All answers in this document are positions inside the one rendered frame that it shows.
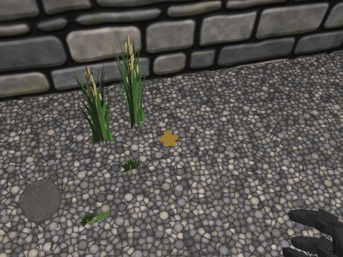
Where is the robot right hand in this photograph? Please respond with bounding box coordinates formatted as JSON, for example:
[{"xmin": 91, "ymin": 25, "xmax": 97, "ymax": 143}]
[{"xmin": 282, "ymin": 209, "xmax": 343, "ymax": 257}]

